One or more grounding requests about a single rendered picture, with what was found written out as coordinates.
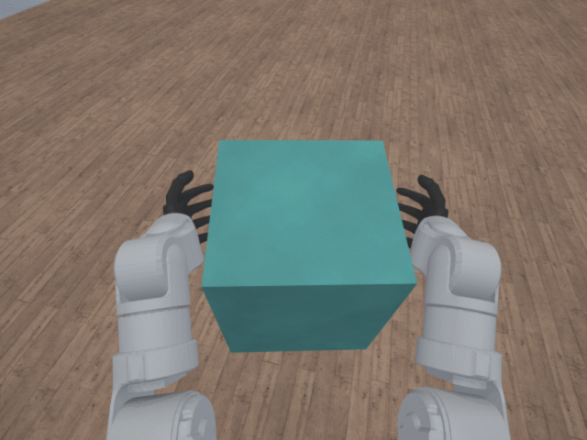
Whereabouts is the carton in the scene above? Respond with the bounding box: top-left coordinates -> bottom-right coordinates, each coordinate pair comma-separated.
202,140 -> 417,353

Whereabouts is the robot left hand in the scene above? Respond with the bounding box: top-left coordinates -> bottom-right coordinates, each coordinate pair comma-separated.
163,170 -> 214,244

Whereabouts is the robot right hand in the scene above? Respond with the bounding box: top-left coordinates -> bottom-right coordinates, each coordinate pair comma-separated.
396,175 -> 449,248

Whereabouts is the robot left upper arm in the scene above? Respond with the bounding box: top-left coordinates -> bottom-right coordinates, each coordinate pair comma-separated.
108,390 -> 216,440

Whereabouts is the left robot forearm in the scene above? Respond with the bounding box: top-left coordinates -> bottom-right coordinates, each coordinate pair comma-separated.
106,213 -> 204,440

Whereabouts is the right robot forearm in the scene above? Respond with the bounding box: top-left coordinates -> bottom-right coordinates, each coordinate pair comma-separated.
410,216 -> 511,440

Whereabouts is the robot right upper arm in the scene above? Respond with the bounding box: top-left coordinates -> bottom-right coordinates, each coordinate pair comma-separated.
397,387 -> 510,440

